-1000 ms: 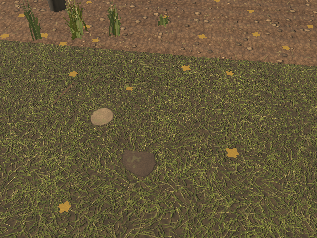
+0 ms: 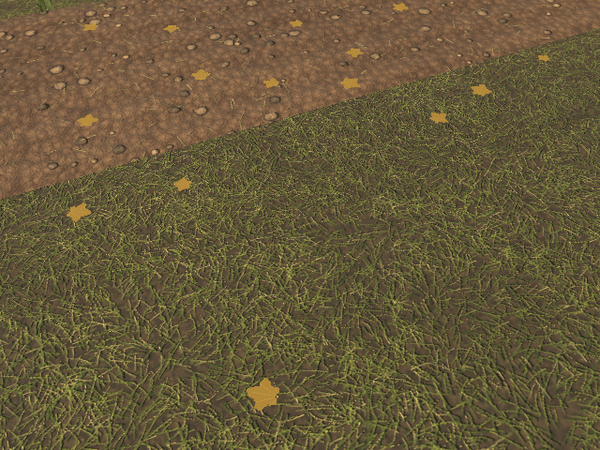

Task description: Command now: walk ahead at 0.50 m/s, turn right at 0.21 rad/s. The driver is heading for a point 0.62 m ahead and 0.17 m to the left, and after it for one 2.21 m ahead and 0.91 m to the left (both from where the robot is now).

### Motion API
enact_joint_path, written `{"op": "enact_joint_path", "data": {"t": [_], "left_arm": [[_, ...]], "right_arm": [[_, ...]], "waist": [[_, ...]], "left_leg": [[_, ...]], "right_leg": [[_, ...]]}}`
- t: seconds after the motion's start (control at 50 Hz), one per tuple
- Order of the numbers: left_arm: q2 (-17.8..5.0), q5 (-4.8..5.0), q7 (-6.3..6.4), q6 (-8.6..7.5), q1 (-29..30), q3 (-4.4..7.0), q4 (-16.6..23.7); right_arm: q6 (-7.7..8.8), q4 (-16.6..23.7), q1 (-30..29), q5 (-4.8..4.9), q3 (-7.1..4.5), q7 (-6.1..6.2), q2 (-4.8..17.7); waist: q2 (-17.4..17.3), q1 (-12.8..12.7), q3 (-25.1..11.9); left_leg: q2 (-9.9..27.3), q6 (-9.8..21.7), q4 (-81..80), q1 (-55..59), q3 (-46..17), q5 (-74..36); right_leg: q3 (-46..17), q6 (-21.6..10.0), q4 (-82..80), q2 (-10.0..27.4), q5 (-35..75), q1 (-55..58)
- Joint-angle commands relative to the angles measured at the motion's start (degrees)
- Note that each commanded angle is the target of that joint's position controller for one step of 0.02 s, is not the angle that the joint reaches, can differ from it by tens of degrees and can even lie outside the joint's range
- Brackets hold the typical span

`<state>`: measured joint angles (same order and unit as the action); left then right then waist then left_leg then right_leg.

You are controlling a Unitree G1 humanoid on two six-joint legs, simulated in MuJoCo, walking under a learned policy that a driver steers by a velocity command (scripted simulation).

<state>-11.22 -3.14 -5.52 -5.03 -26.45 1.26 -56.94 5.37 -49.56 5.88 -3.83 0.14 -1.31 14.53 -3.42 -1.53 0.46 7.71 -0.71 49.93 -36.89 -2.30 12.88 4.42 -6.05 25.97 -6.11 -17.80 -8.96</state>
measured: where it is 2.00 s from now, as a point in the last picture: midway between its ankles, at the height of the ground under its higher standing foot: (259, 277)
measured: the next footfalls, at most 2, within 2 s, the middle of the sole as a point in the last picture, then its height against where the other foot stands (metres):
left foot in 0.20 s outside the picture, level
right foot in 0.78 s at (383, 445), level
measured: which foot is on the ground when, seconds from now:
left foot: up 0.00-0.18, down 0.20-0.78, up 0.80-1.00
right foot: down 0.00-0.24, up 0.26-0.76, down 0.78-1.00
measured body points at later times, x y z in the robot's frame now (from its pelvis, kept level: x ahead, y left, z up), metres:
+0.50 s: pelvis +0.28 +0.06 +0.01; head +0.30 +0.06 +0.46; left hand +0.42 +0.28 -0.12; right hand +0.21 -0.16 -0.14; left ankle +0.29 +0.13 -0.73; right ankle +0.42 -0.11 -0.67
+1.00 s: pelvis +0.54 +0.00 -0.02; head +0.54 +0.00 +0.43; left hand +0.50 +0.22 -0.17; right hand +0.67 -0.23 -0.15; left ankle +0.61 +0.14 -0.70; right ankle +0.48 -0.11 -0.73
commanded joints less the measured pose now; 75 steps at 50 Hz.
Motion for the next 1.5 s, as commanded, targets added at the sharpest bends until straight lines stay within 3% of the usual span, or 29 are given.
{"op": "enact_joint_path", "data": {"t": [0.02,0.18,0.22,0.24,0.26,0.3,0.34,0.38,0.58,0.72,0.78,0.8,0.82,0.84,0.88,0.9,0.92,0.98,1.04,1.16,1.2,1.24,1.26,1.28,1.3,1.32,1.38,1.46,1.5], "left_arm": [[-8.3,-1.01,-0.96,-1.27,5.2,2.16,5.2],[-9.3,-2.50,0.35,-0.17,-0.3,3.53,1.2],[-7.2,-3.03,0.19,-0.45,-2.8,3.53,1.3],[-0.1,-3.91,-0.56,-0.62,-12.0,1.22,0.5],[-2.1,-1.76,-1.74,-0.51,-5.6,1.57,1.2],[-6.2,-0.61,1.47,-0.28,8.5,2.69,4.5],[-1.8,-3.28,3.59,-0.42,8.1,1.14,5.0],[0.1,-3.03,4.07,0.49,7.3,0.73,4.8],[-0.9,-1.80,1.97,2.00,16.5,0.44,10.2],[-2.6,-1.25,3.80,0.50,25.2,1.95,16.5],[-6.7,0.03,4.45,-1.42,0.8,4.62,9.6],[-9.8,-0.56,4.94,-2.30,-8.8,4.52,7.0],[-7.3,-2.44,3.44,-2.66,-15.3,3.33,5.6],[-13.1,3.61,4.50,-1.32,-5.9,5.80,4.3],[-7.1,3.67,4.78,-0.84,5.3,3.91,6.6],[4.9,-1.54,4.66,-1.80,3.4,-0.20,6.4],[7.9,-3.17,5.36,-1.21,7.5,-1.07,7.5],[3.7,-2.68,8.48,-3.20,11.5,-1.64,10.3],[1.8,-3.72,8.04,-2.73,-5.8,-2.63,2.9],[-1.3,-0.03,6.50,-2.22,-13.1,-3.24,-3.3],[-3.0,-1.04,6.87,-0.36,-13.8,-2.79,-5.3],[-5.1,-3.85,5.14,0.95,-12.3,-2.16,-7.1],[-5.3,-4.48,3.39,0.91,-9.3,-2.07,-6.1],[3.2,-4.28,0.90,1.06,-15.8,-3.83,-5.7],[-0.7,-1.69,-0.60,0.88,-6.2,-3.01,-0.5],[-5.1,-0.45,-0.37,-0.49,5.4,-1.46,4.5],[-3.6,-1.49,4.94,-4.08,12.4,-1.44,10.7],[-0.3,-0.94,5.56,-0.01,11.1,-2.38,10.1],[-0.6,0.29,5.03,0.86,15.0,-3.28,11.0]], "right_arm": [[-0.68,1.5,3.6,0.33,1.55,-1.00,-1.6],[-0.35,5.7,-11.4,0.96,-2.08,-1.17,6.0],[1.02,0.6,4.9,2.19,-4.22,-0.54,11.1],[0.76,-2.1,19.5,1.63,-3.99,-0.49,11.1],[0.67,-6.2,32.3,0.33,-3.44,-0.75,8.4],[2.09,-4.5,17.4,1.35,-4.12,-0.44,6.7],[2.02,-4.0,10.6,2.07,-2.31,0.26,0.7],[2.45,-3.9,8.6,1.85,-1.71,0.37,-1.8],[2.98,-10.8,23.3,-1.37,-1.93,-3.23,0.0],[2.45,-11.4,27.2,-0.37,-2.62,-1.51,1.0],[2.61,-7.3,16.2,-0.70,-4.52,-3.48,4.9],[2.76,-6.5,21.1,-1.35,-3.02,-4.29,-2.4],[3.62,-3.7,18.6,0.97,-2.81,-4.94,-5.2],[0.24,-3.6,15.1,6.37,-5.78,0.52,3.0],[-3.31,-3.1,13.8,4.55,-5.70,2.45,0.8],[-1.70,-0.4,11.6,-3.84,-2.06,0.71,-9.9],[-1.64,-2.5,15.5,-5.61,-1.20,-1.09,-12.4],[0.26,-2.2,14.9,-2.87,-2.42,-4.94,-6.4],[-0.20,1.9,3.3,-1.53,-3.19,-4.14,-0.4],[-2.64,6.3,-9.6,-3.74,-1.68,-2.38,-0.4],[-2.64,4.3,-6.5,-3.47,-1.53,-2.23,-0.4],[-1.80,-2.8,11.4,-2.27,-3.38,-1.80,3.2],[-1.26,-6.5,23.4,-1.72,-6.39,-1.65,10.0],[-1.69,-9.5,33.7,-1.66,-7.65,-1.71,14.9],[-2.09,-12.7,40.4,-0.44,-7.64,-1.81,14.6],[-1.89,-11.5,38.7,-1.41,-6.80,-0.59,11.1],[0.12,-4.7,17.8,0.77,-2.78,-1.89,2.7],[2.31,-2.3,10.2,2.52,-2.26,-4.05,4.4],[2.29,-1.8,11.3,1.99,-3.88,-5.46,7.9]], "waist": [[4.3,3.6,2.8],[6.5,1.6,3.4],[0.5,5.3,-8.3],[-9.1,7.0,-23.2],[-6.9,13.0,-22.5],[2.0,8.7,0.6],[3.0,3.7,0.1],[3.9,1.4,0.3],[0.2,4.2,3.4],[-1.5,6.1,4.5],[2.9,-6.8,-2.5],[16.1,-7.1,-14.5],[17.0,-8.8,-12.0],[11.3,-4.3,1.4],[5.8,0.1,5.9],[5.4,0.6,4.2],[4.4,2.5,6.9],[5.2,2.5,0.3],[5.1,-2.8,5.0],[3.7,-5.2,12.9],[2.3,-4.1,13.1],[1.6,3.3,8.6],[-0.4,9.2,4.3],[-9.9,7.2,-15.3],[-6.5,13.0,-21.4],[-3.7,15.9,-12.5],[5.7,4.2,1.5],[3.0,-2.9,3.8],[2.2,-0.8,3.2]], "left_leg": [[-1.2,1.4,-10.2,7.7,-0.2,-13.4],[-9.2,6.3,-15.7,15.9,7.2,-15.2],[-7.1,13.0,-12.0,44.1,2.6,-26.1],[6.9,26.0,-17.1,70.7,-18.8,-25.8],[13.1,27.2,-29.3,73.6,-37.7,-6.9],[9.3,18.3,-35.7,44.5,-27.3,9.6],[8.0,18.6,-39.4,30.0,-21.2,2.8],[5.9,17.0,-42.9,24.0,-16.1,0.6],[3.9,17.2,-38.5,23.8,-4.5,-12.6],[6.5,16.1,-27.5,35.0,-8.1,-21.6],[-3.4,12.0,-1.1,8.0,-2.1,-28.8],[-11.5,7.3,22.5,-3.0,1.6,9.7],[-15.6,7.3,31.9,-15.2,-5.3,24.1],[-6.7,6.1,30.1,-17.5,-3.0,18.2],[-3.9,4.2,22.8,-5.3,-3.8,12.3],[-1.2,6.2,23.8,-5.1,-7.8,3.8],[-0.8,8.1,18.9,-3.1,-8.3,-5.6],[-3.6,7.3,-1.0,9.9,-0.6,-37.4],[-2.6,4.6,-10.0,5.8,2.3,-44.5],[-0.8,6.2,-25.4,3.7,2.2,-32.9],[0.1,6.2,-31.3,9.1,2.4,-31.3],[-0.2,7.8,-34.7,32.0,3.5,-40.4],[-3.0,10.5,-34.0,49.6,7.7,-45.3],[4.3,21.4,-10.9,80.1,-2.0,-68.1],[8.3,23.6,-10.9,87.4,-10.2,-67.2],[6.9,21.2,-16.3,78.3,-11.0,-53.4],[10.3,20.9,-29.1,41.3,-18.7,-22.4],[4.5,21.5,-38.8,11.2,-15.6,-22.9],[2.4,19.2,-37.4,11.8,-16.3,-23.0]], "right_leg": [[-15.7,-12.8,-11.5,20.3,34.8,-10.0],[-9.6,-4.8,-5.2,17.6,37.4,1.7],[-4.1,1.8,14.9,10.1,36.0,-7.3],[-3.8,6.2,34.0,2.9,3.2,-24.0],[-7.1,5.8,52.0,-1.6,-21.3,-35.7],[-11.1,2.1,51.0,7.5,-8.6,-39.8],[-12.5,1.2,44.7,12.4,-1.1,-28.6],[-11.4,2.3,39.7,13.4,-0.8,-24.0],[-7.6,5.7,23.2,12.2,26.0,-23.5],[-3.5,4.6,18.5,9.6,3.9,-23.1],[0.9,0.1,12.9,5.5,9.4,18.9],[-15.6,-12.5,9.6,19.0,27.9,35.8],[-37.9,-20.7,-1.6,29.3,21.8,30.9],[-33.6,-12.8,-3.6,33.3,29.5,20.2],[-23.9,-7.5,-6.5,30.3,28.9,2.3],[-19.4,-10.8,-3.7,27.1,7.9,-2.9],[-14.4,-9.0,-3.4,24.7,4.3,-9.5],[2.3,-2.9,3.4,13.7,0.0,-19.1],[-1.6,-3.2,9.2,18.7,-7.8,-15.6],[-7.4,-1.9,13.0,24.2,-7.3,-4.7],[-7.0,-0.6,19.1,24.1,-3.2,-1.4],[-3.5,2.0,35.0,22.7,6.2,-8.1],[2.9,4.6,49.0,17.2,8.9,-15.8],[5.0,9.8,72.9,9.6,-21.9,-31.3],[0.9,10.5,83.8,7.4,-28.4,-40.2],[-1.8,9.2,82.1,7.8,-26.9,-47.9],[-10.6,5.1,53.3,15.1,-5.4,-44.8],[-6.7,6.6,19.3,14.1,3.9,-15.9],[-5.5,6.7,11.5,10.9,13.8,-11.4]]}}
Keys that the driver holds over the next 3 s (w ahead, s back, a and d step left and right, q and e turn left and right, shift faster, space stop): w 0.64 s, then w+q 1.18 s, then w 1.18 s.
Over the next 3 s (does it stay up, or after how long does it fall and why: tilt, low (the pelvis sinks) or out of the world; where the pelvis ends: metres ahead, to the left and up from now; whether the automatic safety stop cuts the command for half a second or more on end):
stays up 1.49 0.59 -0.39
